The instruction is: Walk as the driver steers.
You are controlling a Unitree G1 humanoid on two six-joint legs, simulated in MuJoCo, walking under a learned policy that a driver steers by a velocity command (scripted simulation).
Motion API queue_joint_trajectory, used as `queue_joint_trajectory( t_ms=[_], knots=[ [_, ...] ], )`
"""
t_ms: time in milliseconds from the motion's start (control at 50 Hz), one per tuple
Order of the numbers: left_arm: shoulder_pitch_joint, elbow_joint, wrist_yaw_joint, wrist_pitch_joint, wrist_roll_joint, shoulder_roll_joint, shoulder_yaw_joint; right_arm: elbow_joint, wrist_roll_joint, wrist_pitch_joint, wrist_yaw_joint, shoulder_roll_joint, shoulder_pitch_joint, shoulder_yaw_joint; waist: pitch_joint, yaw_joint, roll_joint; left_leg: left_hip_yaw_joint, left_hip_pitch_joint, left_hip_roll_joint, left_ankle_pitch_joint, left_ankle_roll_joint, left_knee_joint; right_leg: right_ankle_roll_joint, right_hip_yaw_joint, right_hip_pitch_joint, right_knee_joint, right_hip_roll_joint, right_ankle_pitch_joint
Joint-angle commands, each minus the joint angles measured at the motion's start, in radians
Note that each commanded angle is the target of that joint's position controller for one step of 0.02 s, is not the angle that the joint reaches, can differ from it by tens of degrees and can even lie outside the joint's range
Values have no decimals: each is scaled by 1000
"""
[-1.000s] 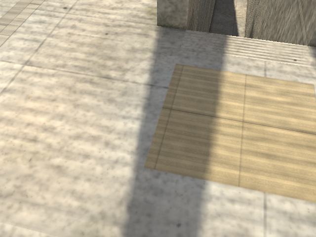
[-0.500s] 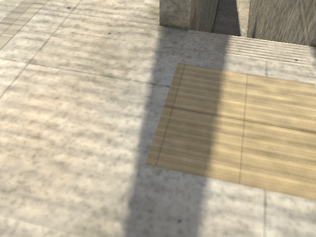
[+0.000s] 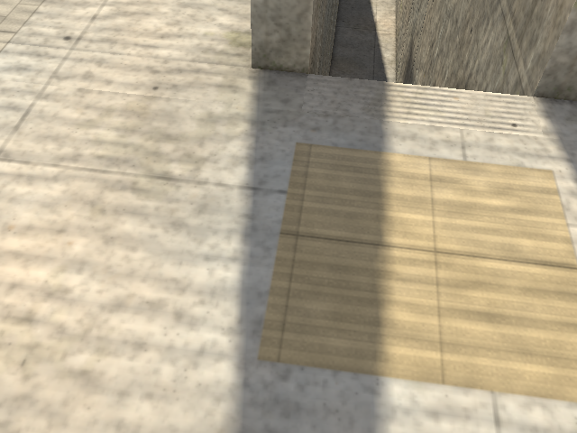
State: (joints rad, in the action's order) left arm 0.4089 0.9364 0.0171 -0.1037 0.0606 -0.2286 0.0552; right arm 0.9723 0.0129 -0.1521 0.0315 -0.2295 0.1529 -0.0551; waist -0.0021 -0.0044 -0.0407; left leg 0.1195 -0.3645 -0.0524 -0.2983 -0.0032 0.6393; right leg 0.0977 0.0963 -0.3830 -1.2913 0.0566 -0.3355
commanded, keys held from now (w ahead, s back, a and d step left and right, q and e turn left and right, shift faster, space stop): w+e+shift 0.60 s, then w+shift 0.40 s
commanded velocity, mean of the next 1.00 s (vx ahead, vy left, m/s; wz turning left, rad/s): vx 0.96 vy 0.00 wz -0.69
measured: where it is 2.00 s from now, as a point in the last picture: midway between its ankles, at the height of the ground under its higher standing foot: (499, 169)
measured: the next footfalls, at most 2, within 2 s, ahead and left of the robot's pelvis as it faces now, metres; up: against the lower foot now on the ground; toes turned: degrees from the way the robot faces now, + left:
right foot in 0.40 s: +0.45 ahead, -0.13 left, +0.00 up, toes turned -24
left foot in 0.84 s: +0.89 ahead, -0.18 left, +0.00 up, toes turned -41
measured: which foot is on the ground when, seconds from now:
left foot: down 0.00-0.40, up 0.42-0.82, down 0.84-1.00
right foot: up 0.00-0.38, down 0.40-0.86, up 0.88-1.00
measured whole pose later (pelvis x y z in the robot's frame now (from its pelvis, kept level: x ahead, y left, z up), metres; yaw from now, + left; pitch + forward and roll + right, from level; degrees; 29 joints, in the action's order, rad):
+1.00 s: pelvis +0.76 -0.21 +0.01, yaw -42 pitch +0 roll +2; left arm 0.23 0.72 -0.02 -0.09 0.03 -0.26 0.04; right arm 0.75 -0.01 -0.13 0.03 -0.28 0.35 -0.08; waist 0.03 -0.04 -0.03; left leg 0.04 -0.28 0.06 -0.21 -0.04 0.48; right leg 0.12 0.07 -0.50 -1.34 0.00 -0.32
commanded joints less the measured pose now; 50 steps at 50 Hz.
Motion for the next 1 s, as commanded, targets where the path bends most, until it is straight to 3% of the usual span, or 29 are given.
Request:
queue_joint_trajectory(
  t_ms=[20, 60, 120, 200, 260, 320, 360, 380, 400, 420, 440, 460, 480, 500, 520, 560, 640, 680, 760, 800, 820, 840, 860, 880, 900, 920, 940, 960, 1000],
  knots=[
    [-83, -134, -13, 1, -4, 2, 7, 41, -29, 6, 2, -74, 122, -6, 20, -24, 144, -378, 277, -286, -175, -64, -428, 44, 43, -424, -128, 128, 185],
    [-66, -135, -30, 46, 7, 13, 15, 50, -27, 11, -4, -47, 106, 0, 69, 6, 155, -205, 214, -250, -51, -39, -452, 44, 24, -406, -114, 147, 190],
    [-135, -177, -31, 74, -10, 2, 24, 45, -33, 12, -18, -62, 106, 3, 145, 19, 95, -60, 179, -229, 84, -46, -494, 20, 19, -486, -76, 139, 276],
    [-275, -249, -44, 68, -20, -28, 24, 27, -46, 17, -49, -93, 158, 3, 214, -5, 49, 84, 239, -205, 201, -53, -546, 2, -59, -558, 123, 105, 403],
    [-383, -303, -80, 50, -19, -30, 15, 6, -39, 25, -66, -143, 211, -5, 222, -30, 16, 168, 371, -207, 397, -23, -520, 36, -151, -554, 309, 87, 437],
    [-382, -336, -111, 38, -7, -72, 30, -44, -36, 50, -88, -237, 215, -25, 123, 29, 96, 239, 423, -204, 1172, -4, -338, 74, -328, -267, 419, -38, 362],
    [-139, -296, -107, 59, 8, -163, 71, -87, -26, 74, -91, -296, 152, -43, -13, 187, 208, 220, 408, -245, 1517, -46, -32, 107, -333, 40, 393, -97, 221],
    [88, -237, -93, 77, 2, -262, 116, -126, -12, 70, -73, -300, 87, -48, -114, 292, 216, 170, 298, -237, 1464, -75, 228, 148, -272, 338, 464, -110, 178],
    [242, -170, -64, 87, 7, -286, 138, -144, 9, 57, -48, -242, 23, -40, -103, 348, 92, 160, 91, -97, 809, -45, 657, 189, -164, 568, 644, -82, 224],
    [154, -154, -68, 83, -38, -282, 111, -212, -17, 2, -27, -12, 36, 18, -3, 156, -300, 12, -296, 92, -277, -35, 1060, 239, 149, 648, 630, -18, 320],
    [94, -209, -81, 43, -80, -205, 70, -315, 24, -53, -15, 11, 112, 39, -238, 47, -315, -237, -528, 130, -281, -72, 1147, 416, 701, 768, 878, 163, -159],
    [126, -206, -87, 19, -68, -134, 61, -345, 41, -77, -14, -96, -30, 18, -173, 108, -104, -277, -561, 83, -164, -112, 1066, 342, 773, 679, 1046, 182, -295],
    [88, -206, -92, 1, -57, -135, 56, -362, 49, -75, -15, -108, -46, 12, -68, 47, 58, -263, -562, 55, -94, -115, 968, 304, 742, 528, 1077, 184, -301],
    [-7, -223, -94, -9, -46, -126, 46, -335, 23, -56, -21, -96, -6, 13, -22, -17, 196, -275, -478, 3, -34, -98, 888, 269, 659, 350, 1061, 153, -269],
    [-83, -248, -83, -13, -51, -146, 49, -329, 4, -35, -22, -93, 43, 11, 2, -71, 181, -289, -400, -20, 4, -64, 814, 269, 601, 195, 1060, 108, -239],
    [-140, -270, -56, -12, -48, -132, 39, -330, -6, 6, -31, -135, 57, -4, 54, -100, 149, -270, -317, -58, 12, -2, 670, 254, 451, 14, 1082, 34, -137],
    [-77, -254, 0, -2, -31, -113, 32, -428, -45, 12, -48, -69, -198, 19, 97, 13, 54, -152, -165, -22, 367, 56, 192, 194, 184, -118, 1043, -93, 169],
    [-20, -232, -2, 3, -28, -113, 35, -455, -24, 9, -41, -40, -268, 26, 72, 85, -4, -104, -76, 18, 491, 60, 19, 155, 161, -95, 1032, -88, 152],
    [47, -193, -8, 8, -24, -103, 38, -489, 16, -10, -24, -112, -320, -8, 66, 131, -80, -139, -154, 25, 435, 23, -153, 143, 255, 214, 949, 13, 233],
    [29, -190, -4, 21, -39, -138, 50, -476, 19, -21, -18, -165, -225, -38, 14, 64, -115, -112, -115, 52, 310, -26, -158, 122, 260, 375, 835, 51, 625],
    [-11, -200, -13, 27, -58, -159, 52, -449, 24, -23, -21, -206, -85, -61, -74, -23, -130, -88, 29, 69, 272, -68, -148, 101, 233, 402, 689, 40, 869],
    [-110, -237, -25, 24, -82, -154, 42, -406, 25, -13, -29, -229, 160, -69, -219, -165, -146, -142, 345, 1, 231, -114, -69, 73, 201, 251, 431, 18, 897],
    [-5, -255, -32, 13, -73, -39, 14, -360, -9, -6, -32, -286, 358, -78, -420, -145, 135, -536, 773, -204, -88, -244, -70, 18, 140, -102, 3, -100, 479],
    [100, -242, -36, -1, -6, -5, -17, -307, -18, -9, -5, -264, 400, -74, -475, -103, 503, -1047, 903, -343, -514, -326, -346, -5, 133, -364, -186, -172, -127],
    [-28, -256, -30, -2, 23, -89, -6, -318, -10, 4, -11, -158, 328, -52, -252, -134, 357, -998, 808, -326, -608, -278, -385, 13, 109, -514, -239, -88, -83],
    [-172, -288, -32, -7, 1, -117, -9, -308, -14, 18, -16, -129, 298, -43, -125, -143, 155, -817, 650, -282, -422, -244, -379, 17, 63, -514, -219, -58, -36],
    [-262, -314, -32, -14, -28, -94, -13, -292, -24, 19, -8, -135, 279, -40, -33, -114, 6, -693, 489, -229, -249, -226, -389, 24, 41, -478, -154, -32, -10],
    [-263, -326, -34, -15, -42, -77, -12, -284, -31, 14, 0, -114, 244, -30, -10, -56, 16, -617, 382, -197, -166, -222, -401, 27, 48, -429, -78, 7, 30],
    [-213, -315, -38, 1, -27, -57, -15, -268, -16, 11, 12, -68, 204, -11, 21, 5, 83, -516, 263, -150, -104, -219, -445, 19, 31, -376, -7, 48, 46]
  ],
)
